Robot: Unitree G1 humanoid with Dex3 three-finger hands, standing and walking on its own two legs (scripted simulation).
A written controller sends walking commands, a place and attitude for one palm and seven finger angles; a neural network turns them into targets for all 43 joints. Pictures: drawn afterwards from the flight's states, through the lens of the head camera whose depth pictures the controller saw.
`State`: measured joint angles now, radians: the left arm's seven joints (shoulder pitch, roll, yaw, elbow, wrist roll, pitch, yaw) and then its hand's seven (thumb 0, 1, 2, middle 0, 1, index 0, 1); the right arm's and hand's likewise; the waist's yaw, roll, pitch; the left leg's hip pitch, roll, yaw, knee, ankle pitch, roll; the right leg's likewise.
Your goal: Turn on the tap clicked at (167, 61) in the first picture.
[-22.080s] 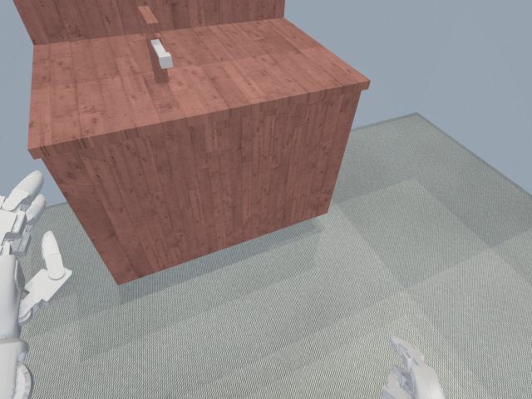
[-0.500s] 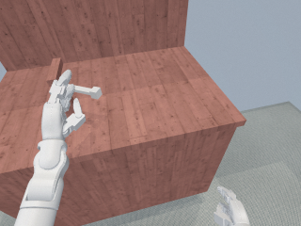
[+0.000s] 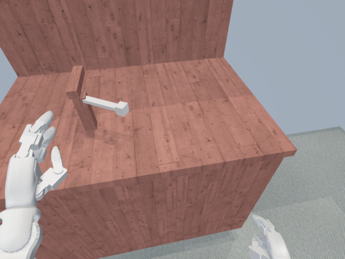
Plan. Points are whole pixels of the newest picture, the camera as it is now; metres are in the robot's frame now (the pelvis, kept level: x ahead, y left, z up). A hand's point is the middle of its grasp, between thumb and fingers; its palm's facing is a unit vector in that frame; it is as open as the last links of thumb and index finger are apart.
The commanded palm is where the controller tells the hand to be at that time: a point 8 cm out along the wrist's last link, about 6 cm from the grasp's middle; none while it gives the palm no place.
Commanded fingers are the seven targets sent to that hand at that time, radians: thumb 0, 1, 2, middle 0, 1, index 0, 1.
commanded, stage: draw the hand back beside the body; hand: left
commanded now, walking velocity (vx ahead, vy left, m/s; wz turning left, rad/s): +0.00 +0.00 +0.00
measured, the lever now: (122, 108) +0.45 +0.21 +0.11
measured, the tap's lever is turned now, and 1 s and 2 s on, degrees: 58 58 58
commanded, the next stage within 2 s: step back with the hand held close in 0.32 s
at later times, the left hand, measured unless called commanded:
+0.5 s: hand (67, 175) +0.20 +0.22 +0.16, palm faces +0.41 -0.84 -0.36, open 7.4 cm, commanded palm +0.16 +0.26 +0.17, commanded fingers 0.00 0.90 0.90 -0.20 -0.30 -0.20 -0.30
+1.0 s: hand (49, 201) +0.16 +0.24 +0.14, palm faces +0.37 -0.80 -0.48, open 7.4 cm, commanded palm +0.10 +0.28 +0.17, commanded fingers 0.00 0.90 0.90 -0.20 -0.30 -0.20 -0.30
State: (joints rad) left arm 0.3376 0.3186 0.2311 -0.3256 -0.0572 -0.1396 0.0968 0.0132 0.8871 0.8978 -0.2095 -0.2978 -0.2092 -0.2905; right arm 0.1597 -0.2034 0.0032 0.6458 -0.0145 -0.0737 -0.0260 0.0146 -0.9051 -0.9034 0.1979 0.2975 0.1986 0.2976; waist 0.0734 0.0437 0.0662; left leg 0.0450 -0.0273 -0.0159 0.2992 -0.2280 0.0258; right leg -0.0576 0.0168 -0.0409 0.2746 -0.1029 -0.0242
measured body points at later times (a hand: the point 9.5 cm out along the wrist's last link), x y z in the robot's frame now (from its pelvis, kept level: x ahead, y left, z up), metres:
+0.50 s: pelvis +0.00 -0.02 +0.00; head -0.01 -0.04 +0.45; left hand +0.18 +0.27 +0.18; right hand +0.19 -0.23 -0.09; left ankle -0.03 +0.10 -0.75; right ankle +0.04 -0.11 -0.75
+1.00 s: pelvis -0.06 +0.00 -0.02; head -0.02 -0.02 +0.43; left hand +0.13 +0.28 +0.17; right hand +0.12 -0.24 -0.11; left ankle -0.03 +0.10 -0.75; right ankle +0.04 -0.11 -0.75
